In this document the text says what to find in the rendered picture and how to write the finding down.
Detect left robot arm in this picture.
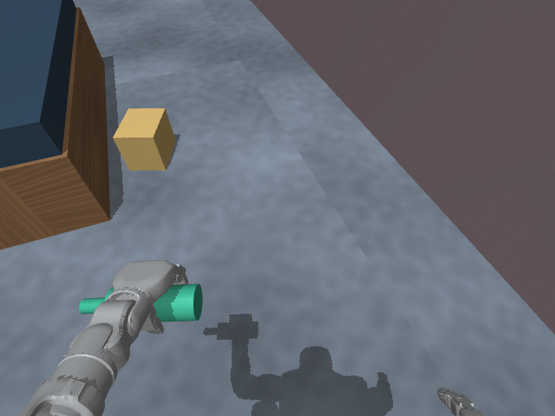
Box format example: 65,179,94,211
19,288,151,416

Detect left robot hand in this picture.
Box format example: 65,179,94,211
113,260,188,334

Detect right robot hand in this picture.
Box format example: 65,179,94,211
438,387,485,416

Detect bed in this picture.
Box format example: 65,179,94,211
0,0,110,250

